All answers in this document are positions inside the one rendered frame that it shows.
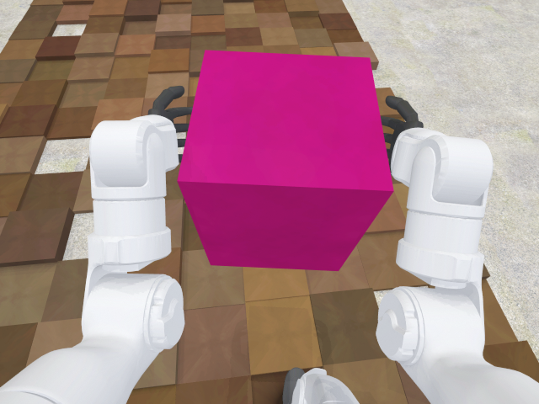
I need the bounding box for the right robot hand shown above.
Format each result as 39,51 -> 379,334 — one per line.
381,96 -> 424,172

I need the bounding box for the left robot hand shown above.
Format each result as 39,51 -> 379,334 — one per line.
148,86 -> 193,162

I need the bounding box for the robot left upper arm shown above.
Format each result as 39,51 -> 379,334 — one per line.
0,274 -> 184,404

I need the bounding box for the robot right thigh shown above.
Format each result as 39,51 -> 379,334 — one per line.
295,374 -> 360,404

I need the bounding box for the robot right forearm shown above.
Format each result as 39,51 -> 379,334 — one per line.
391,128 -> 494,347

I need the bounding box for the carton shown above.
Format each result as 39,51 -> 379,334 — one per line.
177,50 -> 394,271

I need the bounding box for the robot right foot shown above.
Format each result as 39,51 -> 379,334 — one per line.
282,367 -> 305,404

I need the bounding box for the robot right upper arm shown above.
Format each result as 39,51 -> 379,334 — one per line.
376,286 -> 539,404

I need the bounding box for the robot left forearm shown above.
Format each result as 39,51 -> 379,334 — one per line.
82,114 -> 179,332

